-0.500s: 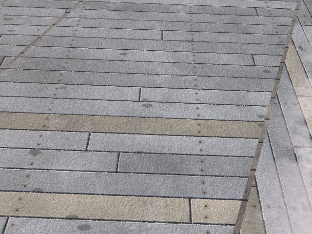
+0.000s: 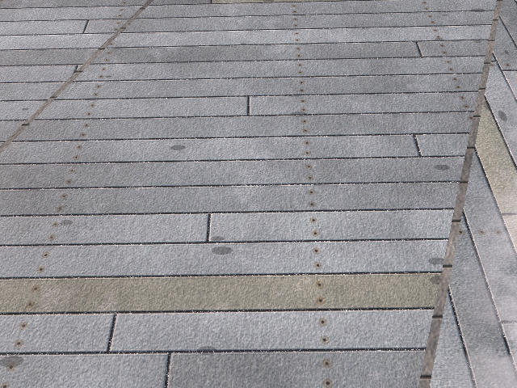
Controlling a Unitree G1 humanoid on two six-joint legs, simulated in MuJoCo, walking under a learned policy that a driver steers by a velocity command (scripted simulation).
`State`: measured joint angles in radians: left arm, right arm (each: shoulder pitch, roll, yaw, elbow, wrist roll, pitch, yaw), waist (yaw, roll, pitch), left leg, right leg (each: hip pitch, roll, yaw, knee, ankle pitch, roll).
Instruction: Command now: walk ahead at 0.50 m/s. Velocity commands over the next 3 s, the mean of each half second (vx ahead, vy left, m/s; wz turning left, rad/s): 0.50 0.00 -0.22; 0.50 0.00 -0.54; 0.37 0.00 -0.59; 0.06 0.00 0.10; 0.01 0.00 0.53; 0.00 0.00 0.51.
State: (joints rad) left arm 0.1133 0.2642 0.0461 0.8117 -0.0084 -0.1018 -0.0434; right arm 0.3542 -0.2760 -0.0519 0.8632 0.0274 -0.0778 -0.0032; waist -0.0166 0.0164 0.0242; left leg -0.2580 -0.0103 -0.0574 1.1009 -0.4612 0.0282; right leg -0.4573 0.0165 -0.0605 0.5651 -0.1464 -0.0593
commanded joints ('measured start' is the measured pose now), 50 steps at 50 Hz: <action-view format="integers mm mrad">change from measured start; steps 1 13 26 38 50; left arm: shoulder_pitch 124 246 256 37 294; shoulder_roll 108 156 157 47 361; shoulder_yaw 27 36 35 29 132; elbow -15 51 -18 -128 -148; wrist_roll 8 -11 -42 -14 -20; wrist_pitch -1 7 17 69 76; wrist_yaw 7 42 54 18 17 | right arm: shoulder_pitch -90 -313 -25 -145 -36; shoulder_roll -122 -30 -111 -141 -40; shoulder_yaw -25 -11 -44 -58 -13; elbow -110 -176 -128 -59 -120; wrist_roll -9 -23 -28 -35 -40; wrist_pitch -38 -16 -40 -39 -21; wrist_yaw -6 0 7 -7 -3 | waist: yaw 68 76 -80 -13 64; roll -41 -67 145 30 -327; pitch -92 10 -218 20 -358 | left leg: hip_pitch -458 -379 496 151 -451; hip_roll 112 97 399 271 -22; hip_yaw -30 22 -472 141 113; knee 144 -464 -794 -971 262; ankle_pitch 130 550 93 512 -147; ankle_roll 25 -51 188 143 -68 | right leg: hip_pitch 437 320 -348 -227 836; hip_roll -291 -178 -59 -152 -342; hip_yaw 443 186 198 112 848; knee -317 -420 733 277 -216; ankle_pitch -34 181 -337 143 -234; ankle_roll -179 -146 17 52 -381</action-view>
